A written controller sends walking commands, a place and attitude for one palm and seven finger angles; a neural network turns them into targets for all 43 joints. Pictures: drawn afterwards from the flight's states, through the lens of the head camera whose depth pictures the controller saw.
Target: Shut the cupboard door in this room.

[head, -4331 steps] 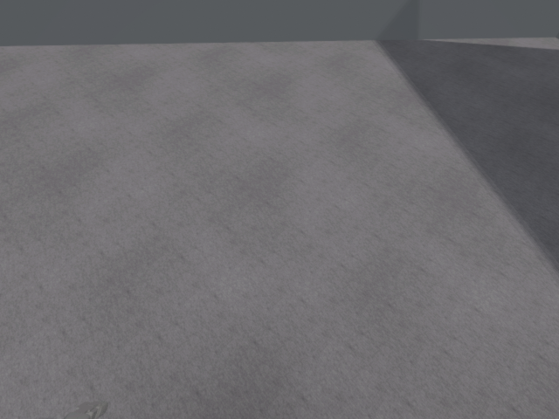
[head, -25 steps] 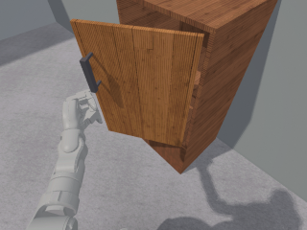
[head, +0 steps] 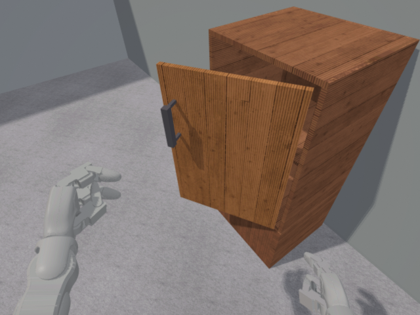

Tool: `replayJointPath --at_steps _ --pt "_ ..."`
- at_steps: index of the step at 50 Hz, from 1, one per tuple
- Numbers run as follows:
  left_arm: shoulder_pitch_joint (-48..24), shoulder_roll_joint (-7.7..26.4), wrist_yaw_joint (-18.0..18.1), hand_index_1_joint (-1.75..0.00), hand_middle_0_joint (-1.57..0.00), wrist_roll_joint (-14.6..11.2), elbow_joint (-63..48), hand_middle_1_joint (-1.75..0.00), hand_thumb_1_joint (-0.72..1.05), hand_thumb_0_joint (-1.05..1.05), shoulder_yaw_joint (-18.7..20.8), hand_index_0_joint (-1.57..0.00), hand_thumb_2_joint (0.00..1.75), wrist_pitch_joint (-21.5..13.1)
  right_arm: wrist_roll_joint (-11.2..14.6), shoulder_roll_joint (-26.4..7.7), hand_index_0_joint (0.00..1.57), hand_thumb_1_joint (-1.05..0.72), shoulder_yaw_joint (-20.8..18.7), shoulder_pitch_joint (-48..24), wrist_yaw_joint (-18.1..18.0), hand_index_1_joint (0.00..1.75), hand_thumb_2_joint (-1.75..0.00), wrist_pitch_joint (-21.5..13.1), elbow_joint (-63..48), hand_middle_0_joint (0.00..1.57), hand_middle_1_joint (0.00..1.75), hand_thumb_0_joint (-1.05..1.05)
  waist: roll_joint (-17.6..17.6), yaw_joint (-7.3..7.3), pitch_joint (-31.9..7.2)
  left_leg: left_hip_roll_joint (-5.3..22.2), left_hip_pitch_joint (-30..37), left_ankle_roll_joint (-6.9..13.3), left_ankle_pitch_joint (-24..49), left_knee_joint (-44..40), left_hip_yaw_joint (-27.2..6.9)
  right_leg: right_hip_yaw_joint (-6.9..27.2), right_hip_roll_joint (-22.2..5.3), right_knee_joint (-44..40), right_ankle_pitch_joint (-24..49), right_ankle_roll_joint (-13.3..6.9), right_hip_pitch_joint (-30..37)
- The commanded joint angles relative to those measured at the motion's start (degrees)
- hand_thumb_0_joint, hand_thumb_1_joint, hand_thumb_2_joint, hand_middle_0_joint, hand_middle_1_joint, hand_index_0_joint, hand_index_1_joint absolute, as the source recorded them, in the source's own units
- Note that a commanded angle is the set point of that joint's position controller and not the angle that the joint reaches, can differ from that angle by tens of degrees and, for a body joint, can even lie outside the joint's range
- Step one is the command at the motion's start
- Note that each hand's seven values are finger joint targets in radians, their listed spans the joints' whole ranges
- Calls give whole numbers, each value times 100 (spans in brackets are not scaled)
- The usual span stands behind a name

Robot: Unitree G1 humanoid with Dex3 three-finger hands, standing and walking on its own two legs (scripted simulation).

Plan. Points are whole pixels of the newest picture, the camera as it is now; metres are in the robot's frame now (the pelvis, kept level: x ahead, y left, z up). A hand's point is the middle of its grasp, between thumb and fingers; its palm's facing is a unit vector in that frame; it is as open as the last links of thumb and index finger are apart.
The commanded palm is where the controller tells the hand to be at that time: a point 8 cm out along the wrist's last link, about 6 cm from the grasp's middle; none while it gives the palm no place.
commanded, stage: draw the hand back to the body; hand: left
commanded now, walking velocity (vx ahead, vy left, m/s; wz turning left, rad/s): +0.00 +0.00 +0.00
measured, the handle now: (172, 123) +0.63 +0.19 +0.02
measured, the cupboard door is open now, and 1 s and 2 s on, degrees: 31 31 31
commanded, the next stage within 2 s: step back with the hand held close in 0.66 s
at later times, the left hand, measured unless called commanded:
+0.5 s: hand (44, 228) +0.19 +0.26 +0.16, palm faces +0.49 -0.78 -0.40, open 7.2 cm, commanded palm +0.14 +0.29 +0.18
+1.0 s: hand (48, 219) +0.20 +0.26 +0.16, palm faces +0.41 -0.78 -0.48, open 7.4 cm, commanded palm +0.15 +0.30 +0.18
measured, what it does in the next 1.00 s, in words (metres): stands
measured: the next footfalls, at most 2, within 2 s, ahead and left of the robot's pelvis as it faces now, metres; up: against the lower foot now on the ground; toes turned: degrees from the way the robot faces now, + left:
none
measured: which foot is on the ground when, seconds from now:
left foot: down 0.00-1.00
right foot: down 0.00-1.00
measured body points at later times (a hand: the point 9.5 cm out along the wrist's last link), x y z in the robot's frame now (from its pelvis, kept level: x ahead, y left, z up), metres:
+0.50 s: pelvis +0.01 -0.01 +0.00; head -0.02 -0.04 +0.45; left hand +0.16 +0.30 +0.18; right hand +0.19 -0.23 -0.09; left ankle +0.04 +0.11 -0.74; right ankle -0.05 -0.13 -0.74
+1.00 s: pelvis +0.01 +0.00 +0.00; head +0.00 -0.02 +0.45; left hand +0.17 +0.30 +0.18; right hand +0.19 -0.24 -0.10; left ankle +0.04 +0.11 -0.74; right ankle -0.05 -0.13 -0.74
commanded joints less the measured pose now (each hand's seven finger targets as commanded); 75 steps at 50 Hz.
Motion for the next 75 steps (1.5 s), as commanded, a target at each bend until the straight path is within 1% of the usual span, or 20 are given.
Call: replayJointPath --at_steps 1,14,16,19,29,38,39,40,42,44,46,52,59,60,64,68,69,73,74,75 --pt "-673 1034 77 -69 -56 -32 -1802 -69 90 0 795 -56 90 -376 -50 -604 20 -90 -263 -575 -55 30 -90 -316 -786 20 30 0 130 -64 -642 118 1156 25 611 -521 -180 -258 214 -534 1134 -178 -694" --pt "1268 1717 210 -30 -20 -101 -2700 -30 90 0 2140 -20 90 -511 -62 -623 20 -90 -397 -589 -62 30 -90 -643 -666 20 30 0 -22 132 -363 96 912 57 692 -402 -83 -260 165 -646 1178 -126 -630" --pt "1093 1312 187 -30 -20 -66 -2585 -30 90 0 1720 -20 90 -518 -51 -614 20 -90 -401 -572 -70 30 -90 -686 -617 20 30 0 31 18 -160 97 927 71 544 -412 -45 -257 145 -649 1014 -99 -831" --pt "883 1305 208 -30 -20 -39 -2456 -30 90 0 1627 -20 90 -492 -56 -692 20 -90 -448 -526 -113 30 -90 -735 -564 20 30 0 -148 -11 -48 91 936 108 455 -443 -60 -234 149 -707 890 -81 -905" --pt "1080 1668 255 -30 -20 -51 -2676 -30 90 0 2034 -20 90 -605 -78 -620 20 -90 -432 -567 -150 30 -90 -827 -548 20 30 0 51 145 -300 46 922 89 751 -365 -10 -199 122 -636 1256 -110 -621" --pt "1123 1418 182 -30 -20 -91 -2537 -30 90 0 1863 -20 90 -552 -68 -590 20 -90 -430 -549 -113 30 -90 -753 -606 20 30 0 -50 84 -151 82 934 84 749 -395 38 -204 137 -649 1252 -69 -735" --pt "1157 1488 184 -30 -20 -96 -2492 -30 90 0 1918 -20 90 -541 -73 -618 20 -90 -438 -545 -122 30 -90 -750 -598 20 30 0 -133 102 -134 86 925 93 774 -399 25 -199 137 -692 1268 -72 -707" --pt "707 2032 202 -30 -20 -43 -2822 -30 90 0 2301 -20 90 -721 -71 -767 20 -90 -476 -564 -114 30 -90 -603 -659 20 30 0 -214 -130 52 200 583 184 548 76 -24 165 -250 -944 1550 -42 -1241" --pt "1177 1713 174 -30 -20 -28 -2447 -30 90 0 2027 -20 90 -820 -96 -647 20 -90 -474 -546 -117 30 -90 -449 -565 20 30 0 -463 -165 -148 150 423 162 546 373 -11 266 -505 -824 2107 -91 -1223" --pt "1305 1834 196 -30 -20 -25 -2644 -30 90 0 2141 -20 90 -899 -88 -702 20 -90 -536 -492 -123 30 -90 -360 -607 20 30 0 -241 -163 -487 176 388 135 992 368 -22 163 -533 -490 2656 -97 -959" --pt "1525 1810 220 -30 -20 -48 -2777 -30 90 0 2156 -20 90 -903 -76 -711 20 -90 -548 -462 -148 30 -90 -271 -695 20 30 0 62 -169 -821 285 555 145 1732 244 -81 19 -383 -181 2683 -76 -833" --pt "1832 1966 296 -30 -20 -121 -2877 -30 90 0 2344 -20 90 -814 -41 -753 20 -90 -590 -401 -200 30 -90 -26 -884 20 30 0 -156 -182 -1064 462 542 129 2576 169 -157 -59 -175 131 2796 -14 -751" --pt "2146 2139 391 -30 -20 -140 -2904 -30 90 0 2530 -20 90 -890 -61 -861 20 -90 -626 -392 -215 30 -90 -36 -925 20 30 0 100 -160 -953 574 -144 136 1279 -265 -368 -31 -27 143 1549 -5 -727" --pt "2144 1916 382 -30 -20 -148 -2949 -30 90 0 2327 -20 90 -921 -42 -789 20 -90 -580 -373 -213 30 -90 -46 -941 20 30 0 94 -192 -908 600 -333 146 1032 -372 -438 -65 -2 200 1360 -5 -654" --pt "2065 2119 449 -30 -20 -70 -3069 -30 90 0 2584 -20 90 -1087 -76 -913 20 -90 -614 -368 -244 30 -90 -193 -919 20 30 0 431 -203 -652 704 -1350 280 -920 -849 -700 -19 179 346 772 21 -260" --pt "1912 1838 465 -30 -20 10 -3035 -30 90 0 2452 -20 90 -1267 -82 -909 20 -90 -599 -278 -239 30 -90 -374 -893 20 30 0 694 -236 -391 871 -2384 393 -2477 -1261 -993 -54 342 752 316 32 165" --pt "1876 2019 480 -30 -20 51 -3028 -30 90 0 2622 -20 90 -1304 -101 -954 20 -90 -625 -278 -252 30 -90 -420 -861 20 30 0 687 -217 -403 892 -2535 418 -2624 -1257 -999 -25 384 792 291 35 262" --pt "1792 1796 484 -30 -20 77 -3160 -30 90 0 2433 -20 90 -1420 -116 -886 20 -90 -631 -144 -213 30 -90 -594 -786 20 30 0 549 -246 -452 769 -2493 356 -2701 -896 -872 141 298 683 -61 -58 -29" --pt "1788 2020 504 -30 -20 105 -3235 -30 90 0 2626 -20 90 -1438 -146 -919 20 -90 -659 -126 -208 30 -90 -632 -742 20 30 0 393 -237 -521 685 -2312 310 -2590 -704 -789 265 235 487 -214 -97 -199" --pt "1701 1767 492 -30 -20 76 -3353 -30 90 0 2348 -20 90 -1455 -135 -798 20 -90 -614 -96 -192 30 -90 -659 -734 20 30 0 208 -282 -490 553 -1969 222 -2269 -428 -659 366 75 267 -319 -172 -629"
